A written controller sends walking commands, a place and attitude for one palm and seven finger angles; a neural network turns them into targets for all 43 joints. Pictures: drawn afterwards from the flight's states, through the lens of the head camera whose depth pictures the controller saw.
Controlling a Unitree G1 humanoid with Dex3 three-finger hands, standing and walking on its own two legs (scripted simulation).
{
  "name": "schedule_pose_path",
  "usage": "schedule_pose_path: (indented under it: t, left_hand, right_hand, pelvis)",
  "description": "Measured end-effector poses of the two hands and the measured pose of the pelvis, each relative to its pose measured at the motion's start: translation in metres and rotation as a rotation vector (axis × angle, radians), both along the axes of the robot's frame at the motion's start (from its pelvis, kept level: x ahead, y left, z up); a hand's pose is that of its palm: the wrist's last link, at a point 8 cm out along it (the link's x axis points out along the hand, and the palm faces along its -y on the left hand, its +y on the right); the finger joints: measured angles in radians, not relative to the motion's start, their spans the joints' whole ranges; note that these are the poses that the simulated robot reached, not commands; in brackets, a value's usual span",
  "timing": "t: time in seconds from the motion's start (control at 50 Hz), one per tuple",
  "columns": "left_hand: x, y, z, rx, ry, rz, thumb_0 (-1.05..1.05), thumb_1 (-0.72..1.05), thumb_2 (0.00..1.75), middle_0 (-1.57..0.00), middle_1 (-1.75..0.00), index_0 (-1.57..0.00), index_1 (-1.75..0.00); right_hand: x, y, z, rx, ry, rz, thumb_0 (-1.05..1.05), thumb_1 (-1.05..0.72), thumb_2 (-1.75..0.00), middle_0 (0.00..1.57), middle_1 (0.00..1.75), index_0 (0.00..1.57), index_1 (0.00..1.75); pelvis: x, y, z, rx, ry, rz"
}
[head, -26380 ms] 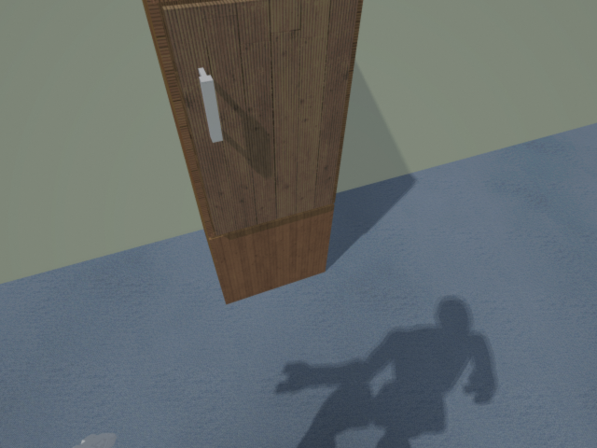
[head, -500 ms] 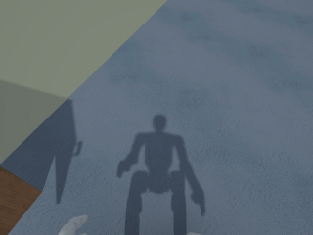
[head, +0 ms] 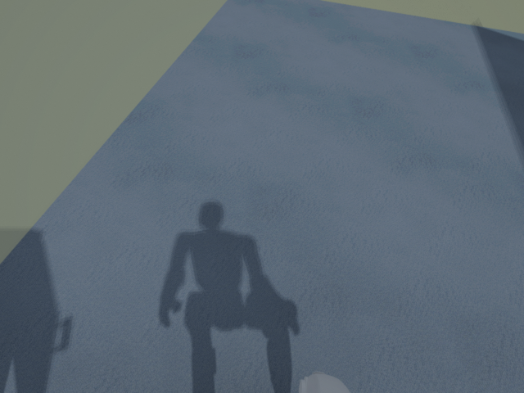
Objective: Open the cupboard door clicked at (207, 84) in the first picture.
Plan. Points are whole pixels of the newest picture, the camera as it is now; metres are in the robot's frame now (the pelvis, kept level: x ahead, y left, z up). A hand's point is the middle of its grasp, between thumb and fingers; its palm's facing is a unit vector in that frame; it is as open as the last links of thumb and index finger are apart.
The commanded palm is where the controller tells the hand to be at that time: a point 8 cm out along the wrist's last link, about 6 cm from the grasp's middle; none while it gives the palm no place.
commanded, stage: walk to a spot facing it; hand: left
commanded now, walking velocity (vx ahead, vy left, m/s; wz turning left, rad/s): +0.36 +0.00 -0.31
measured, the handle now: out of the picture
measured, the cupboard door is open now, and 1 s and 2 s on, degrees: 45 45 45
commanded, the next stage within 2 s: turn to face it in 0.60 s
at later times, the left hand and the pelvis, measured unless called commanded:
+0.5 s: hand (211, 316) +0.27 +0.12 -0.17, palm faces -0.03 -0.98 -0.20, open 7.2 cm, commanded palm none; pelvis +0.24 -0.07 +0.00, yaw -5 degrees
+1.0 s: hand (226, 208) +0.54 +0.13 -0.17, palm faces +0.05 -0.97 -0.23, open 7.3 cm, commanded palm none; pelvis +0.45 -0.07 -0.01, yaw +1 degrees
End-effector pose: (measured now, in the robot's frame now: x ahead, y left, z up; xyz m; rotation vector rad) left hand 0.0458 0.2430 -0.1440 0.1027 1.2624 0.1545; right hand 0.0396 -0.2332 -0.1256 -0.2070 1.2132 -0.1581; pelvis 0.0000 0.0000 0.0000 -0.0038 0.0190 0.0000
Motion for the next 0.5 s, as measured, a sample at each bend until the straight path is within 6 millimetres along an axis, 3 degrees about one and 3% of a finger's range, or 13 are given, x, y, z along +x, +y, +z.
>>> schedule_pose_path:
  t: [0.16,0.2,0.24,0.28,0.32,0.5]
  left_hand:
    - [0.167,-0.038,0.010,0.032,-0.122,-0.180,0.01,0.91,0.90,-0.19,-0.30,-0.20,-0.30]
    - [0.203,-0.051,0.005,0.047,-0.172,-0.205,0.01,0.91,0.90,-0.19,-0.30,-0.20,-0.30]
    - [0.225,-0.062,0.003,0.057,-0.203,-0.196,0.01,0.91,0.90,-0.19,-0.30,-0.20,-0.30]
    - [0.233,-0.071,0.004,0.056,-0.185,-0.182,0.01,0.91,0.90,-0.19,-0.30,-0.20,-0.30]
    - [0.233,-0.079,0.005,0.050,-0.139,-0.171,0.00,0.91,0.90,-0.19,-0.30,-0.20,-0.30]
    - [0.225,-0.079,0.002,0.036,0.062,-0.083,-0.01,0.94,0.90,-0.20,-0.30,-0.20,-0.30]
  right_hand:
    - [-0.049,-0.022,-0.016,0.047,0.292,-0.179,0.00,-0.93,-0.90,0.20,0.30,0.20,0.30]
    - [-0.052,-0.028,-0.026,0.070,0.360,-0.208,0.00,-0.92,-0.90,0.20,0.30,0.20,0.30]
    - [-0.042,-0.035,-0.031,0.087,0.407,-0.228,0.00,-0.92,-0.90,0.20,0.30,0.20,0.30]
    - [-0.017,-0.042,-0.031,0.089,0.399,-0.236,0.01,-0.92,-0.90,0.20,0.30,0.20,0.30]
    - [0.021,-0.049,-0.027,0.086,0.346,-0.232,0.01,-0.92,-0.90,0.20,0.30,0.20,0.30]
    - [0.219,-0.068,-0.013,0.069,0.052,-0.141,0.01,-0.94,-0.90,0.20,0.30,0.20,0.30]
  pelvis:
    - [0.081,-0.026,-0.009,0.016,0.000,-0.065]
    - [0.105,-0.039,-0.020,0.028,-0.006,-0.066]
    - [0.122,-0.049,-0.025,0.027,-0.018,-0.074]
    - [0.139,-0.056,-0.020,0.019,-0.026,-0.074]
    - [0.157,-0.061,-0.013,0.015,-0.023,-0.077]
    - [0.243,-0.070,0.000,-0.003,-0.008,-0.085]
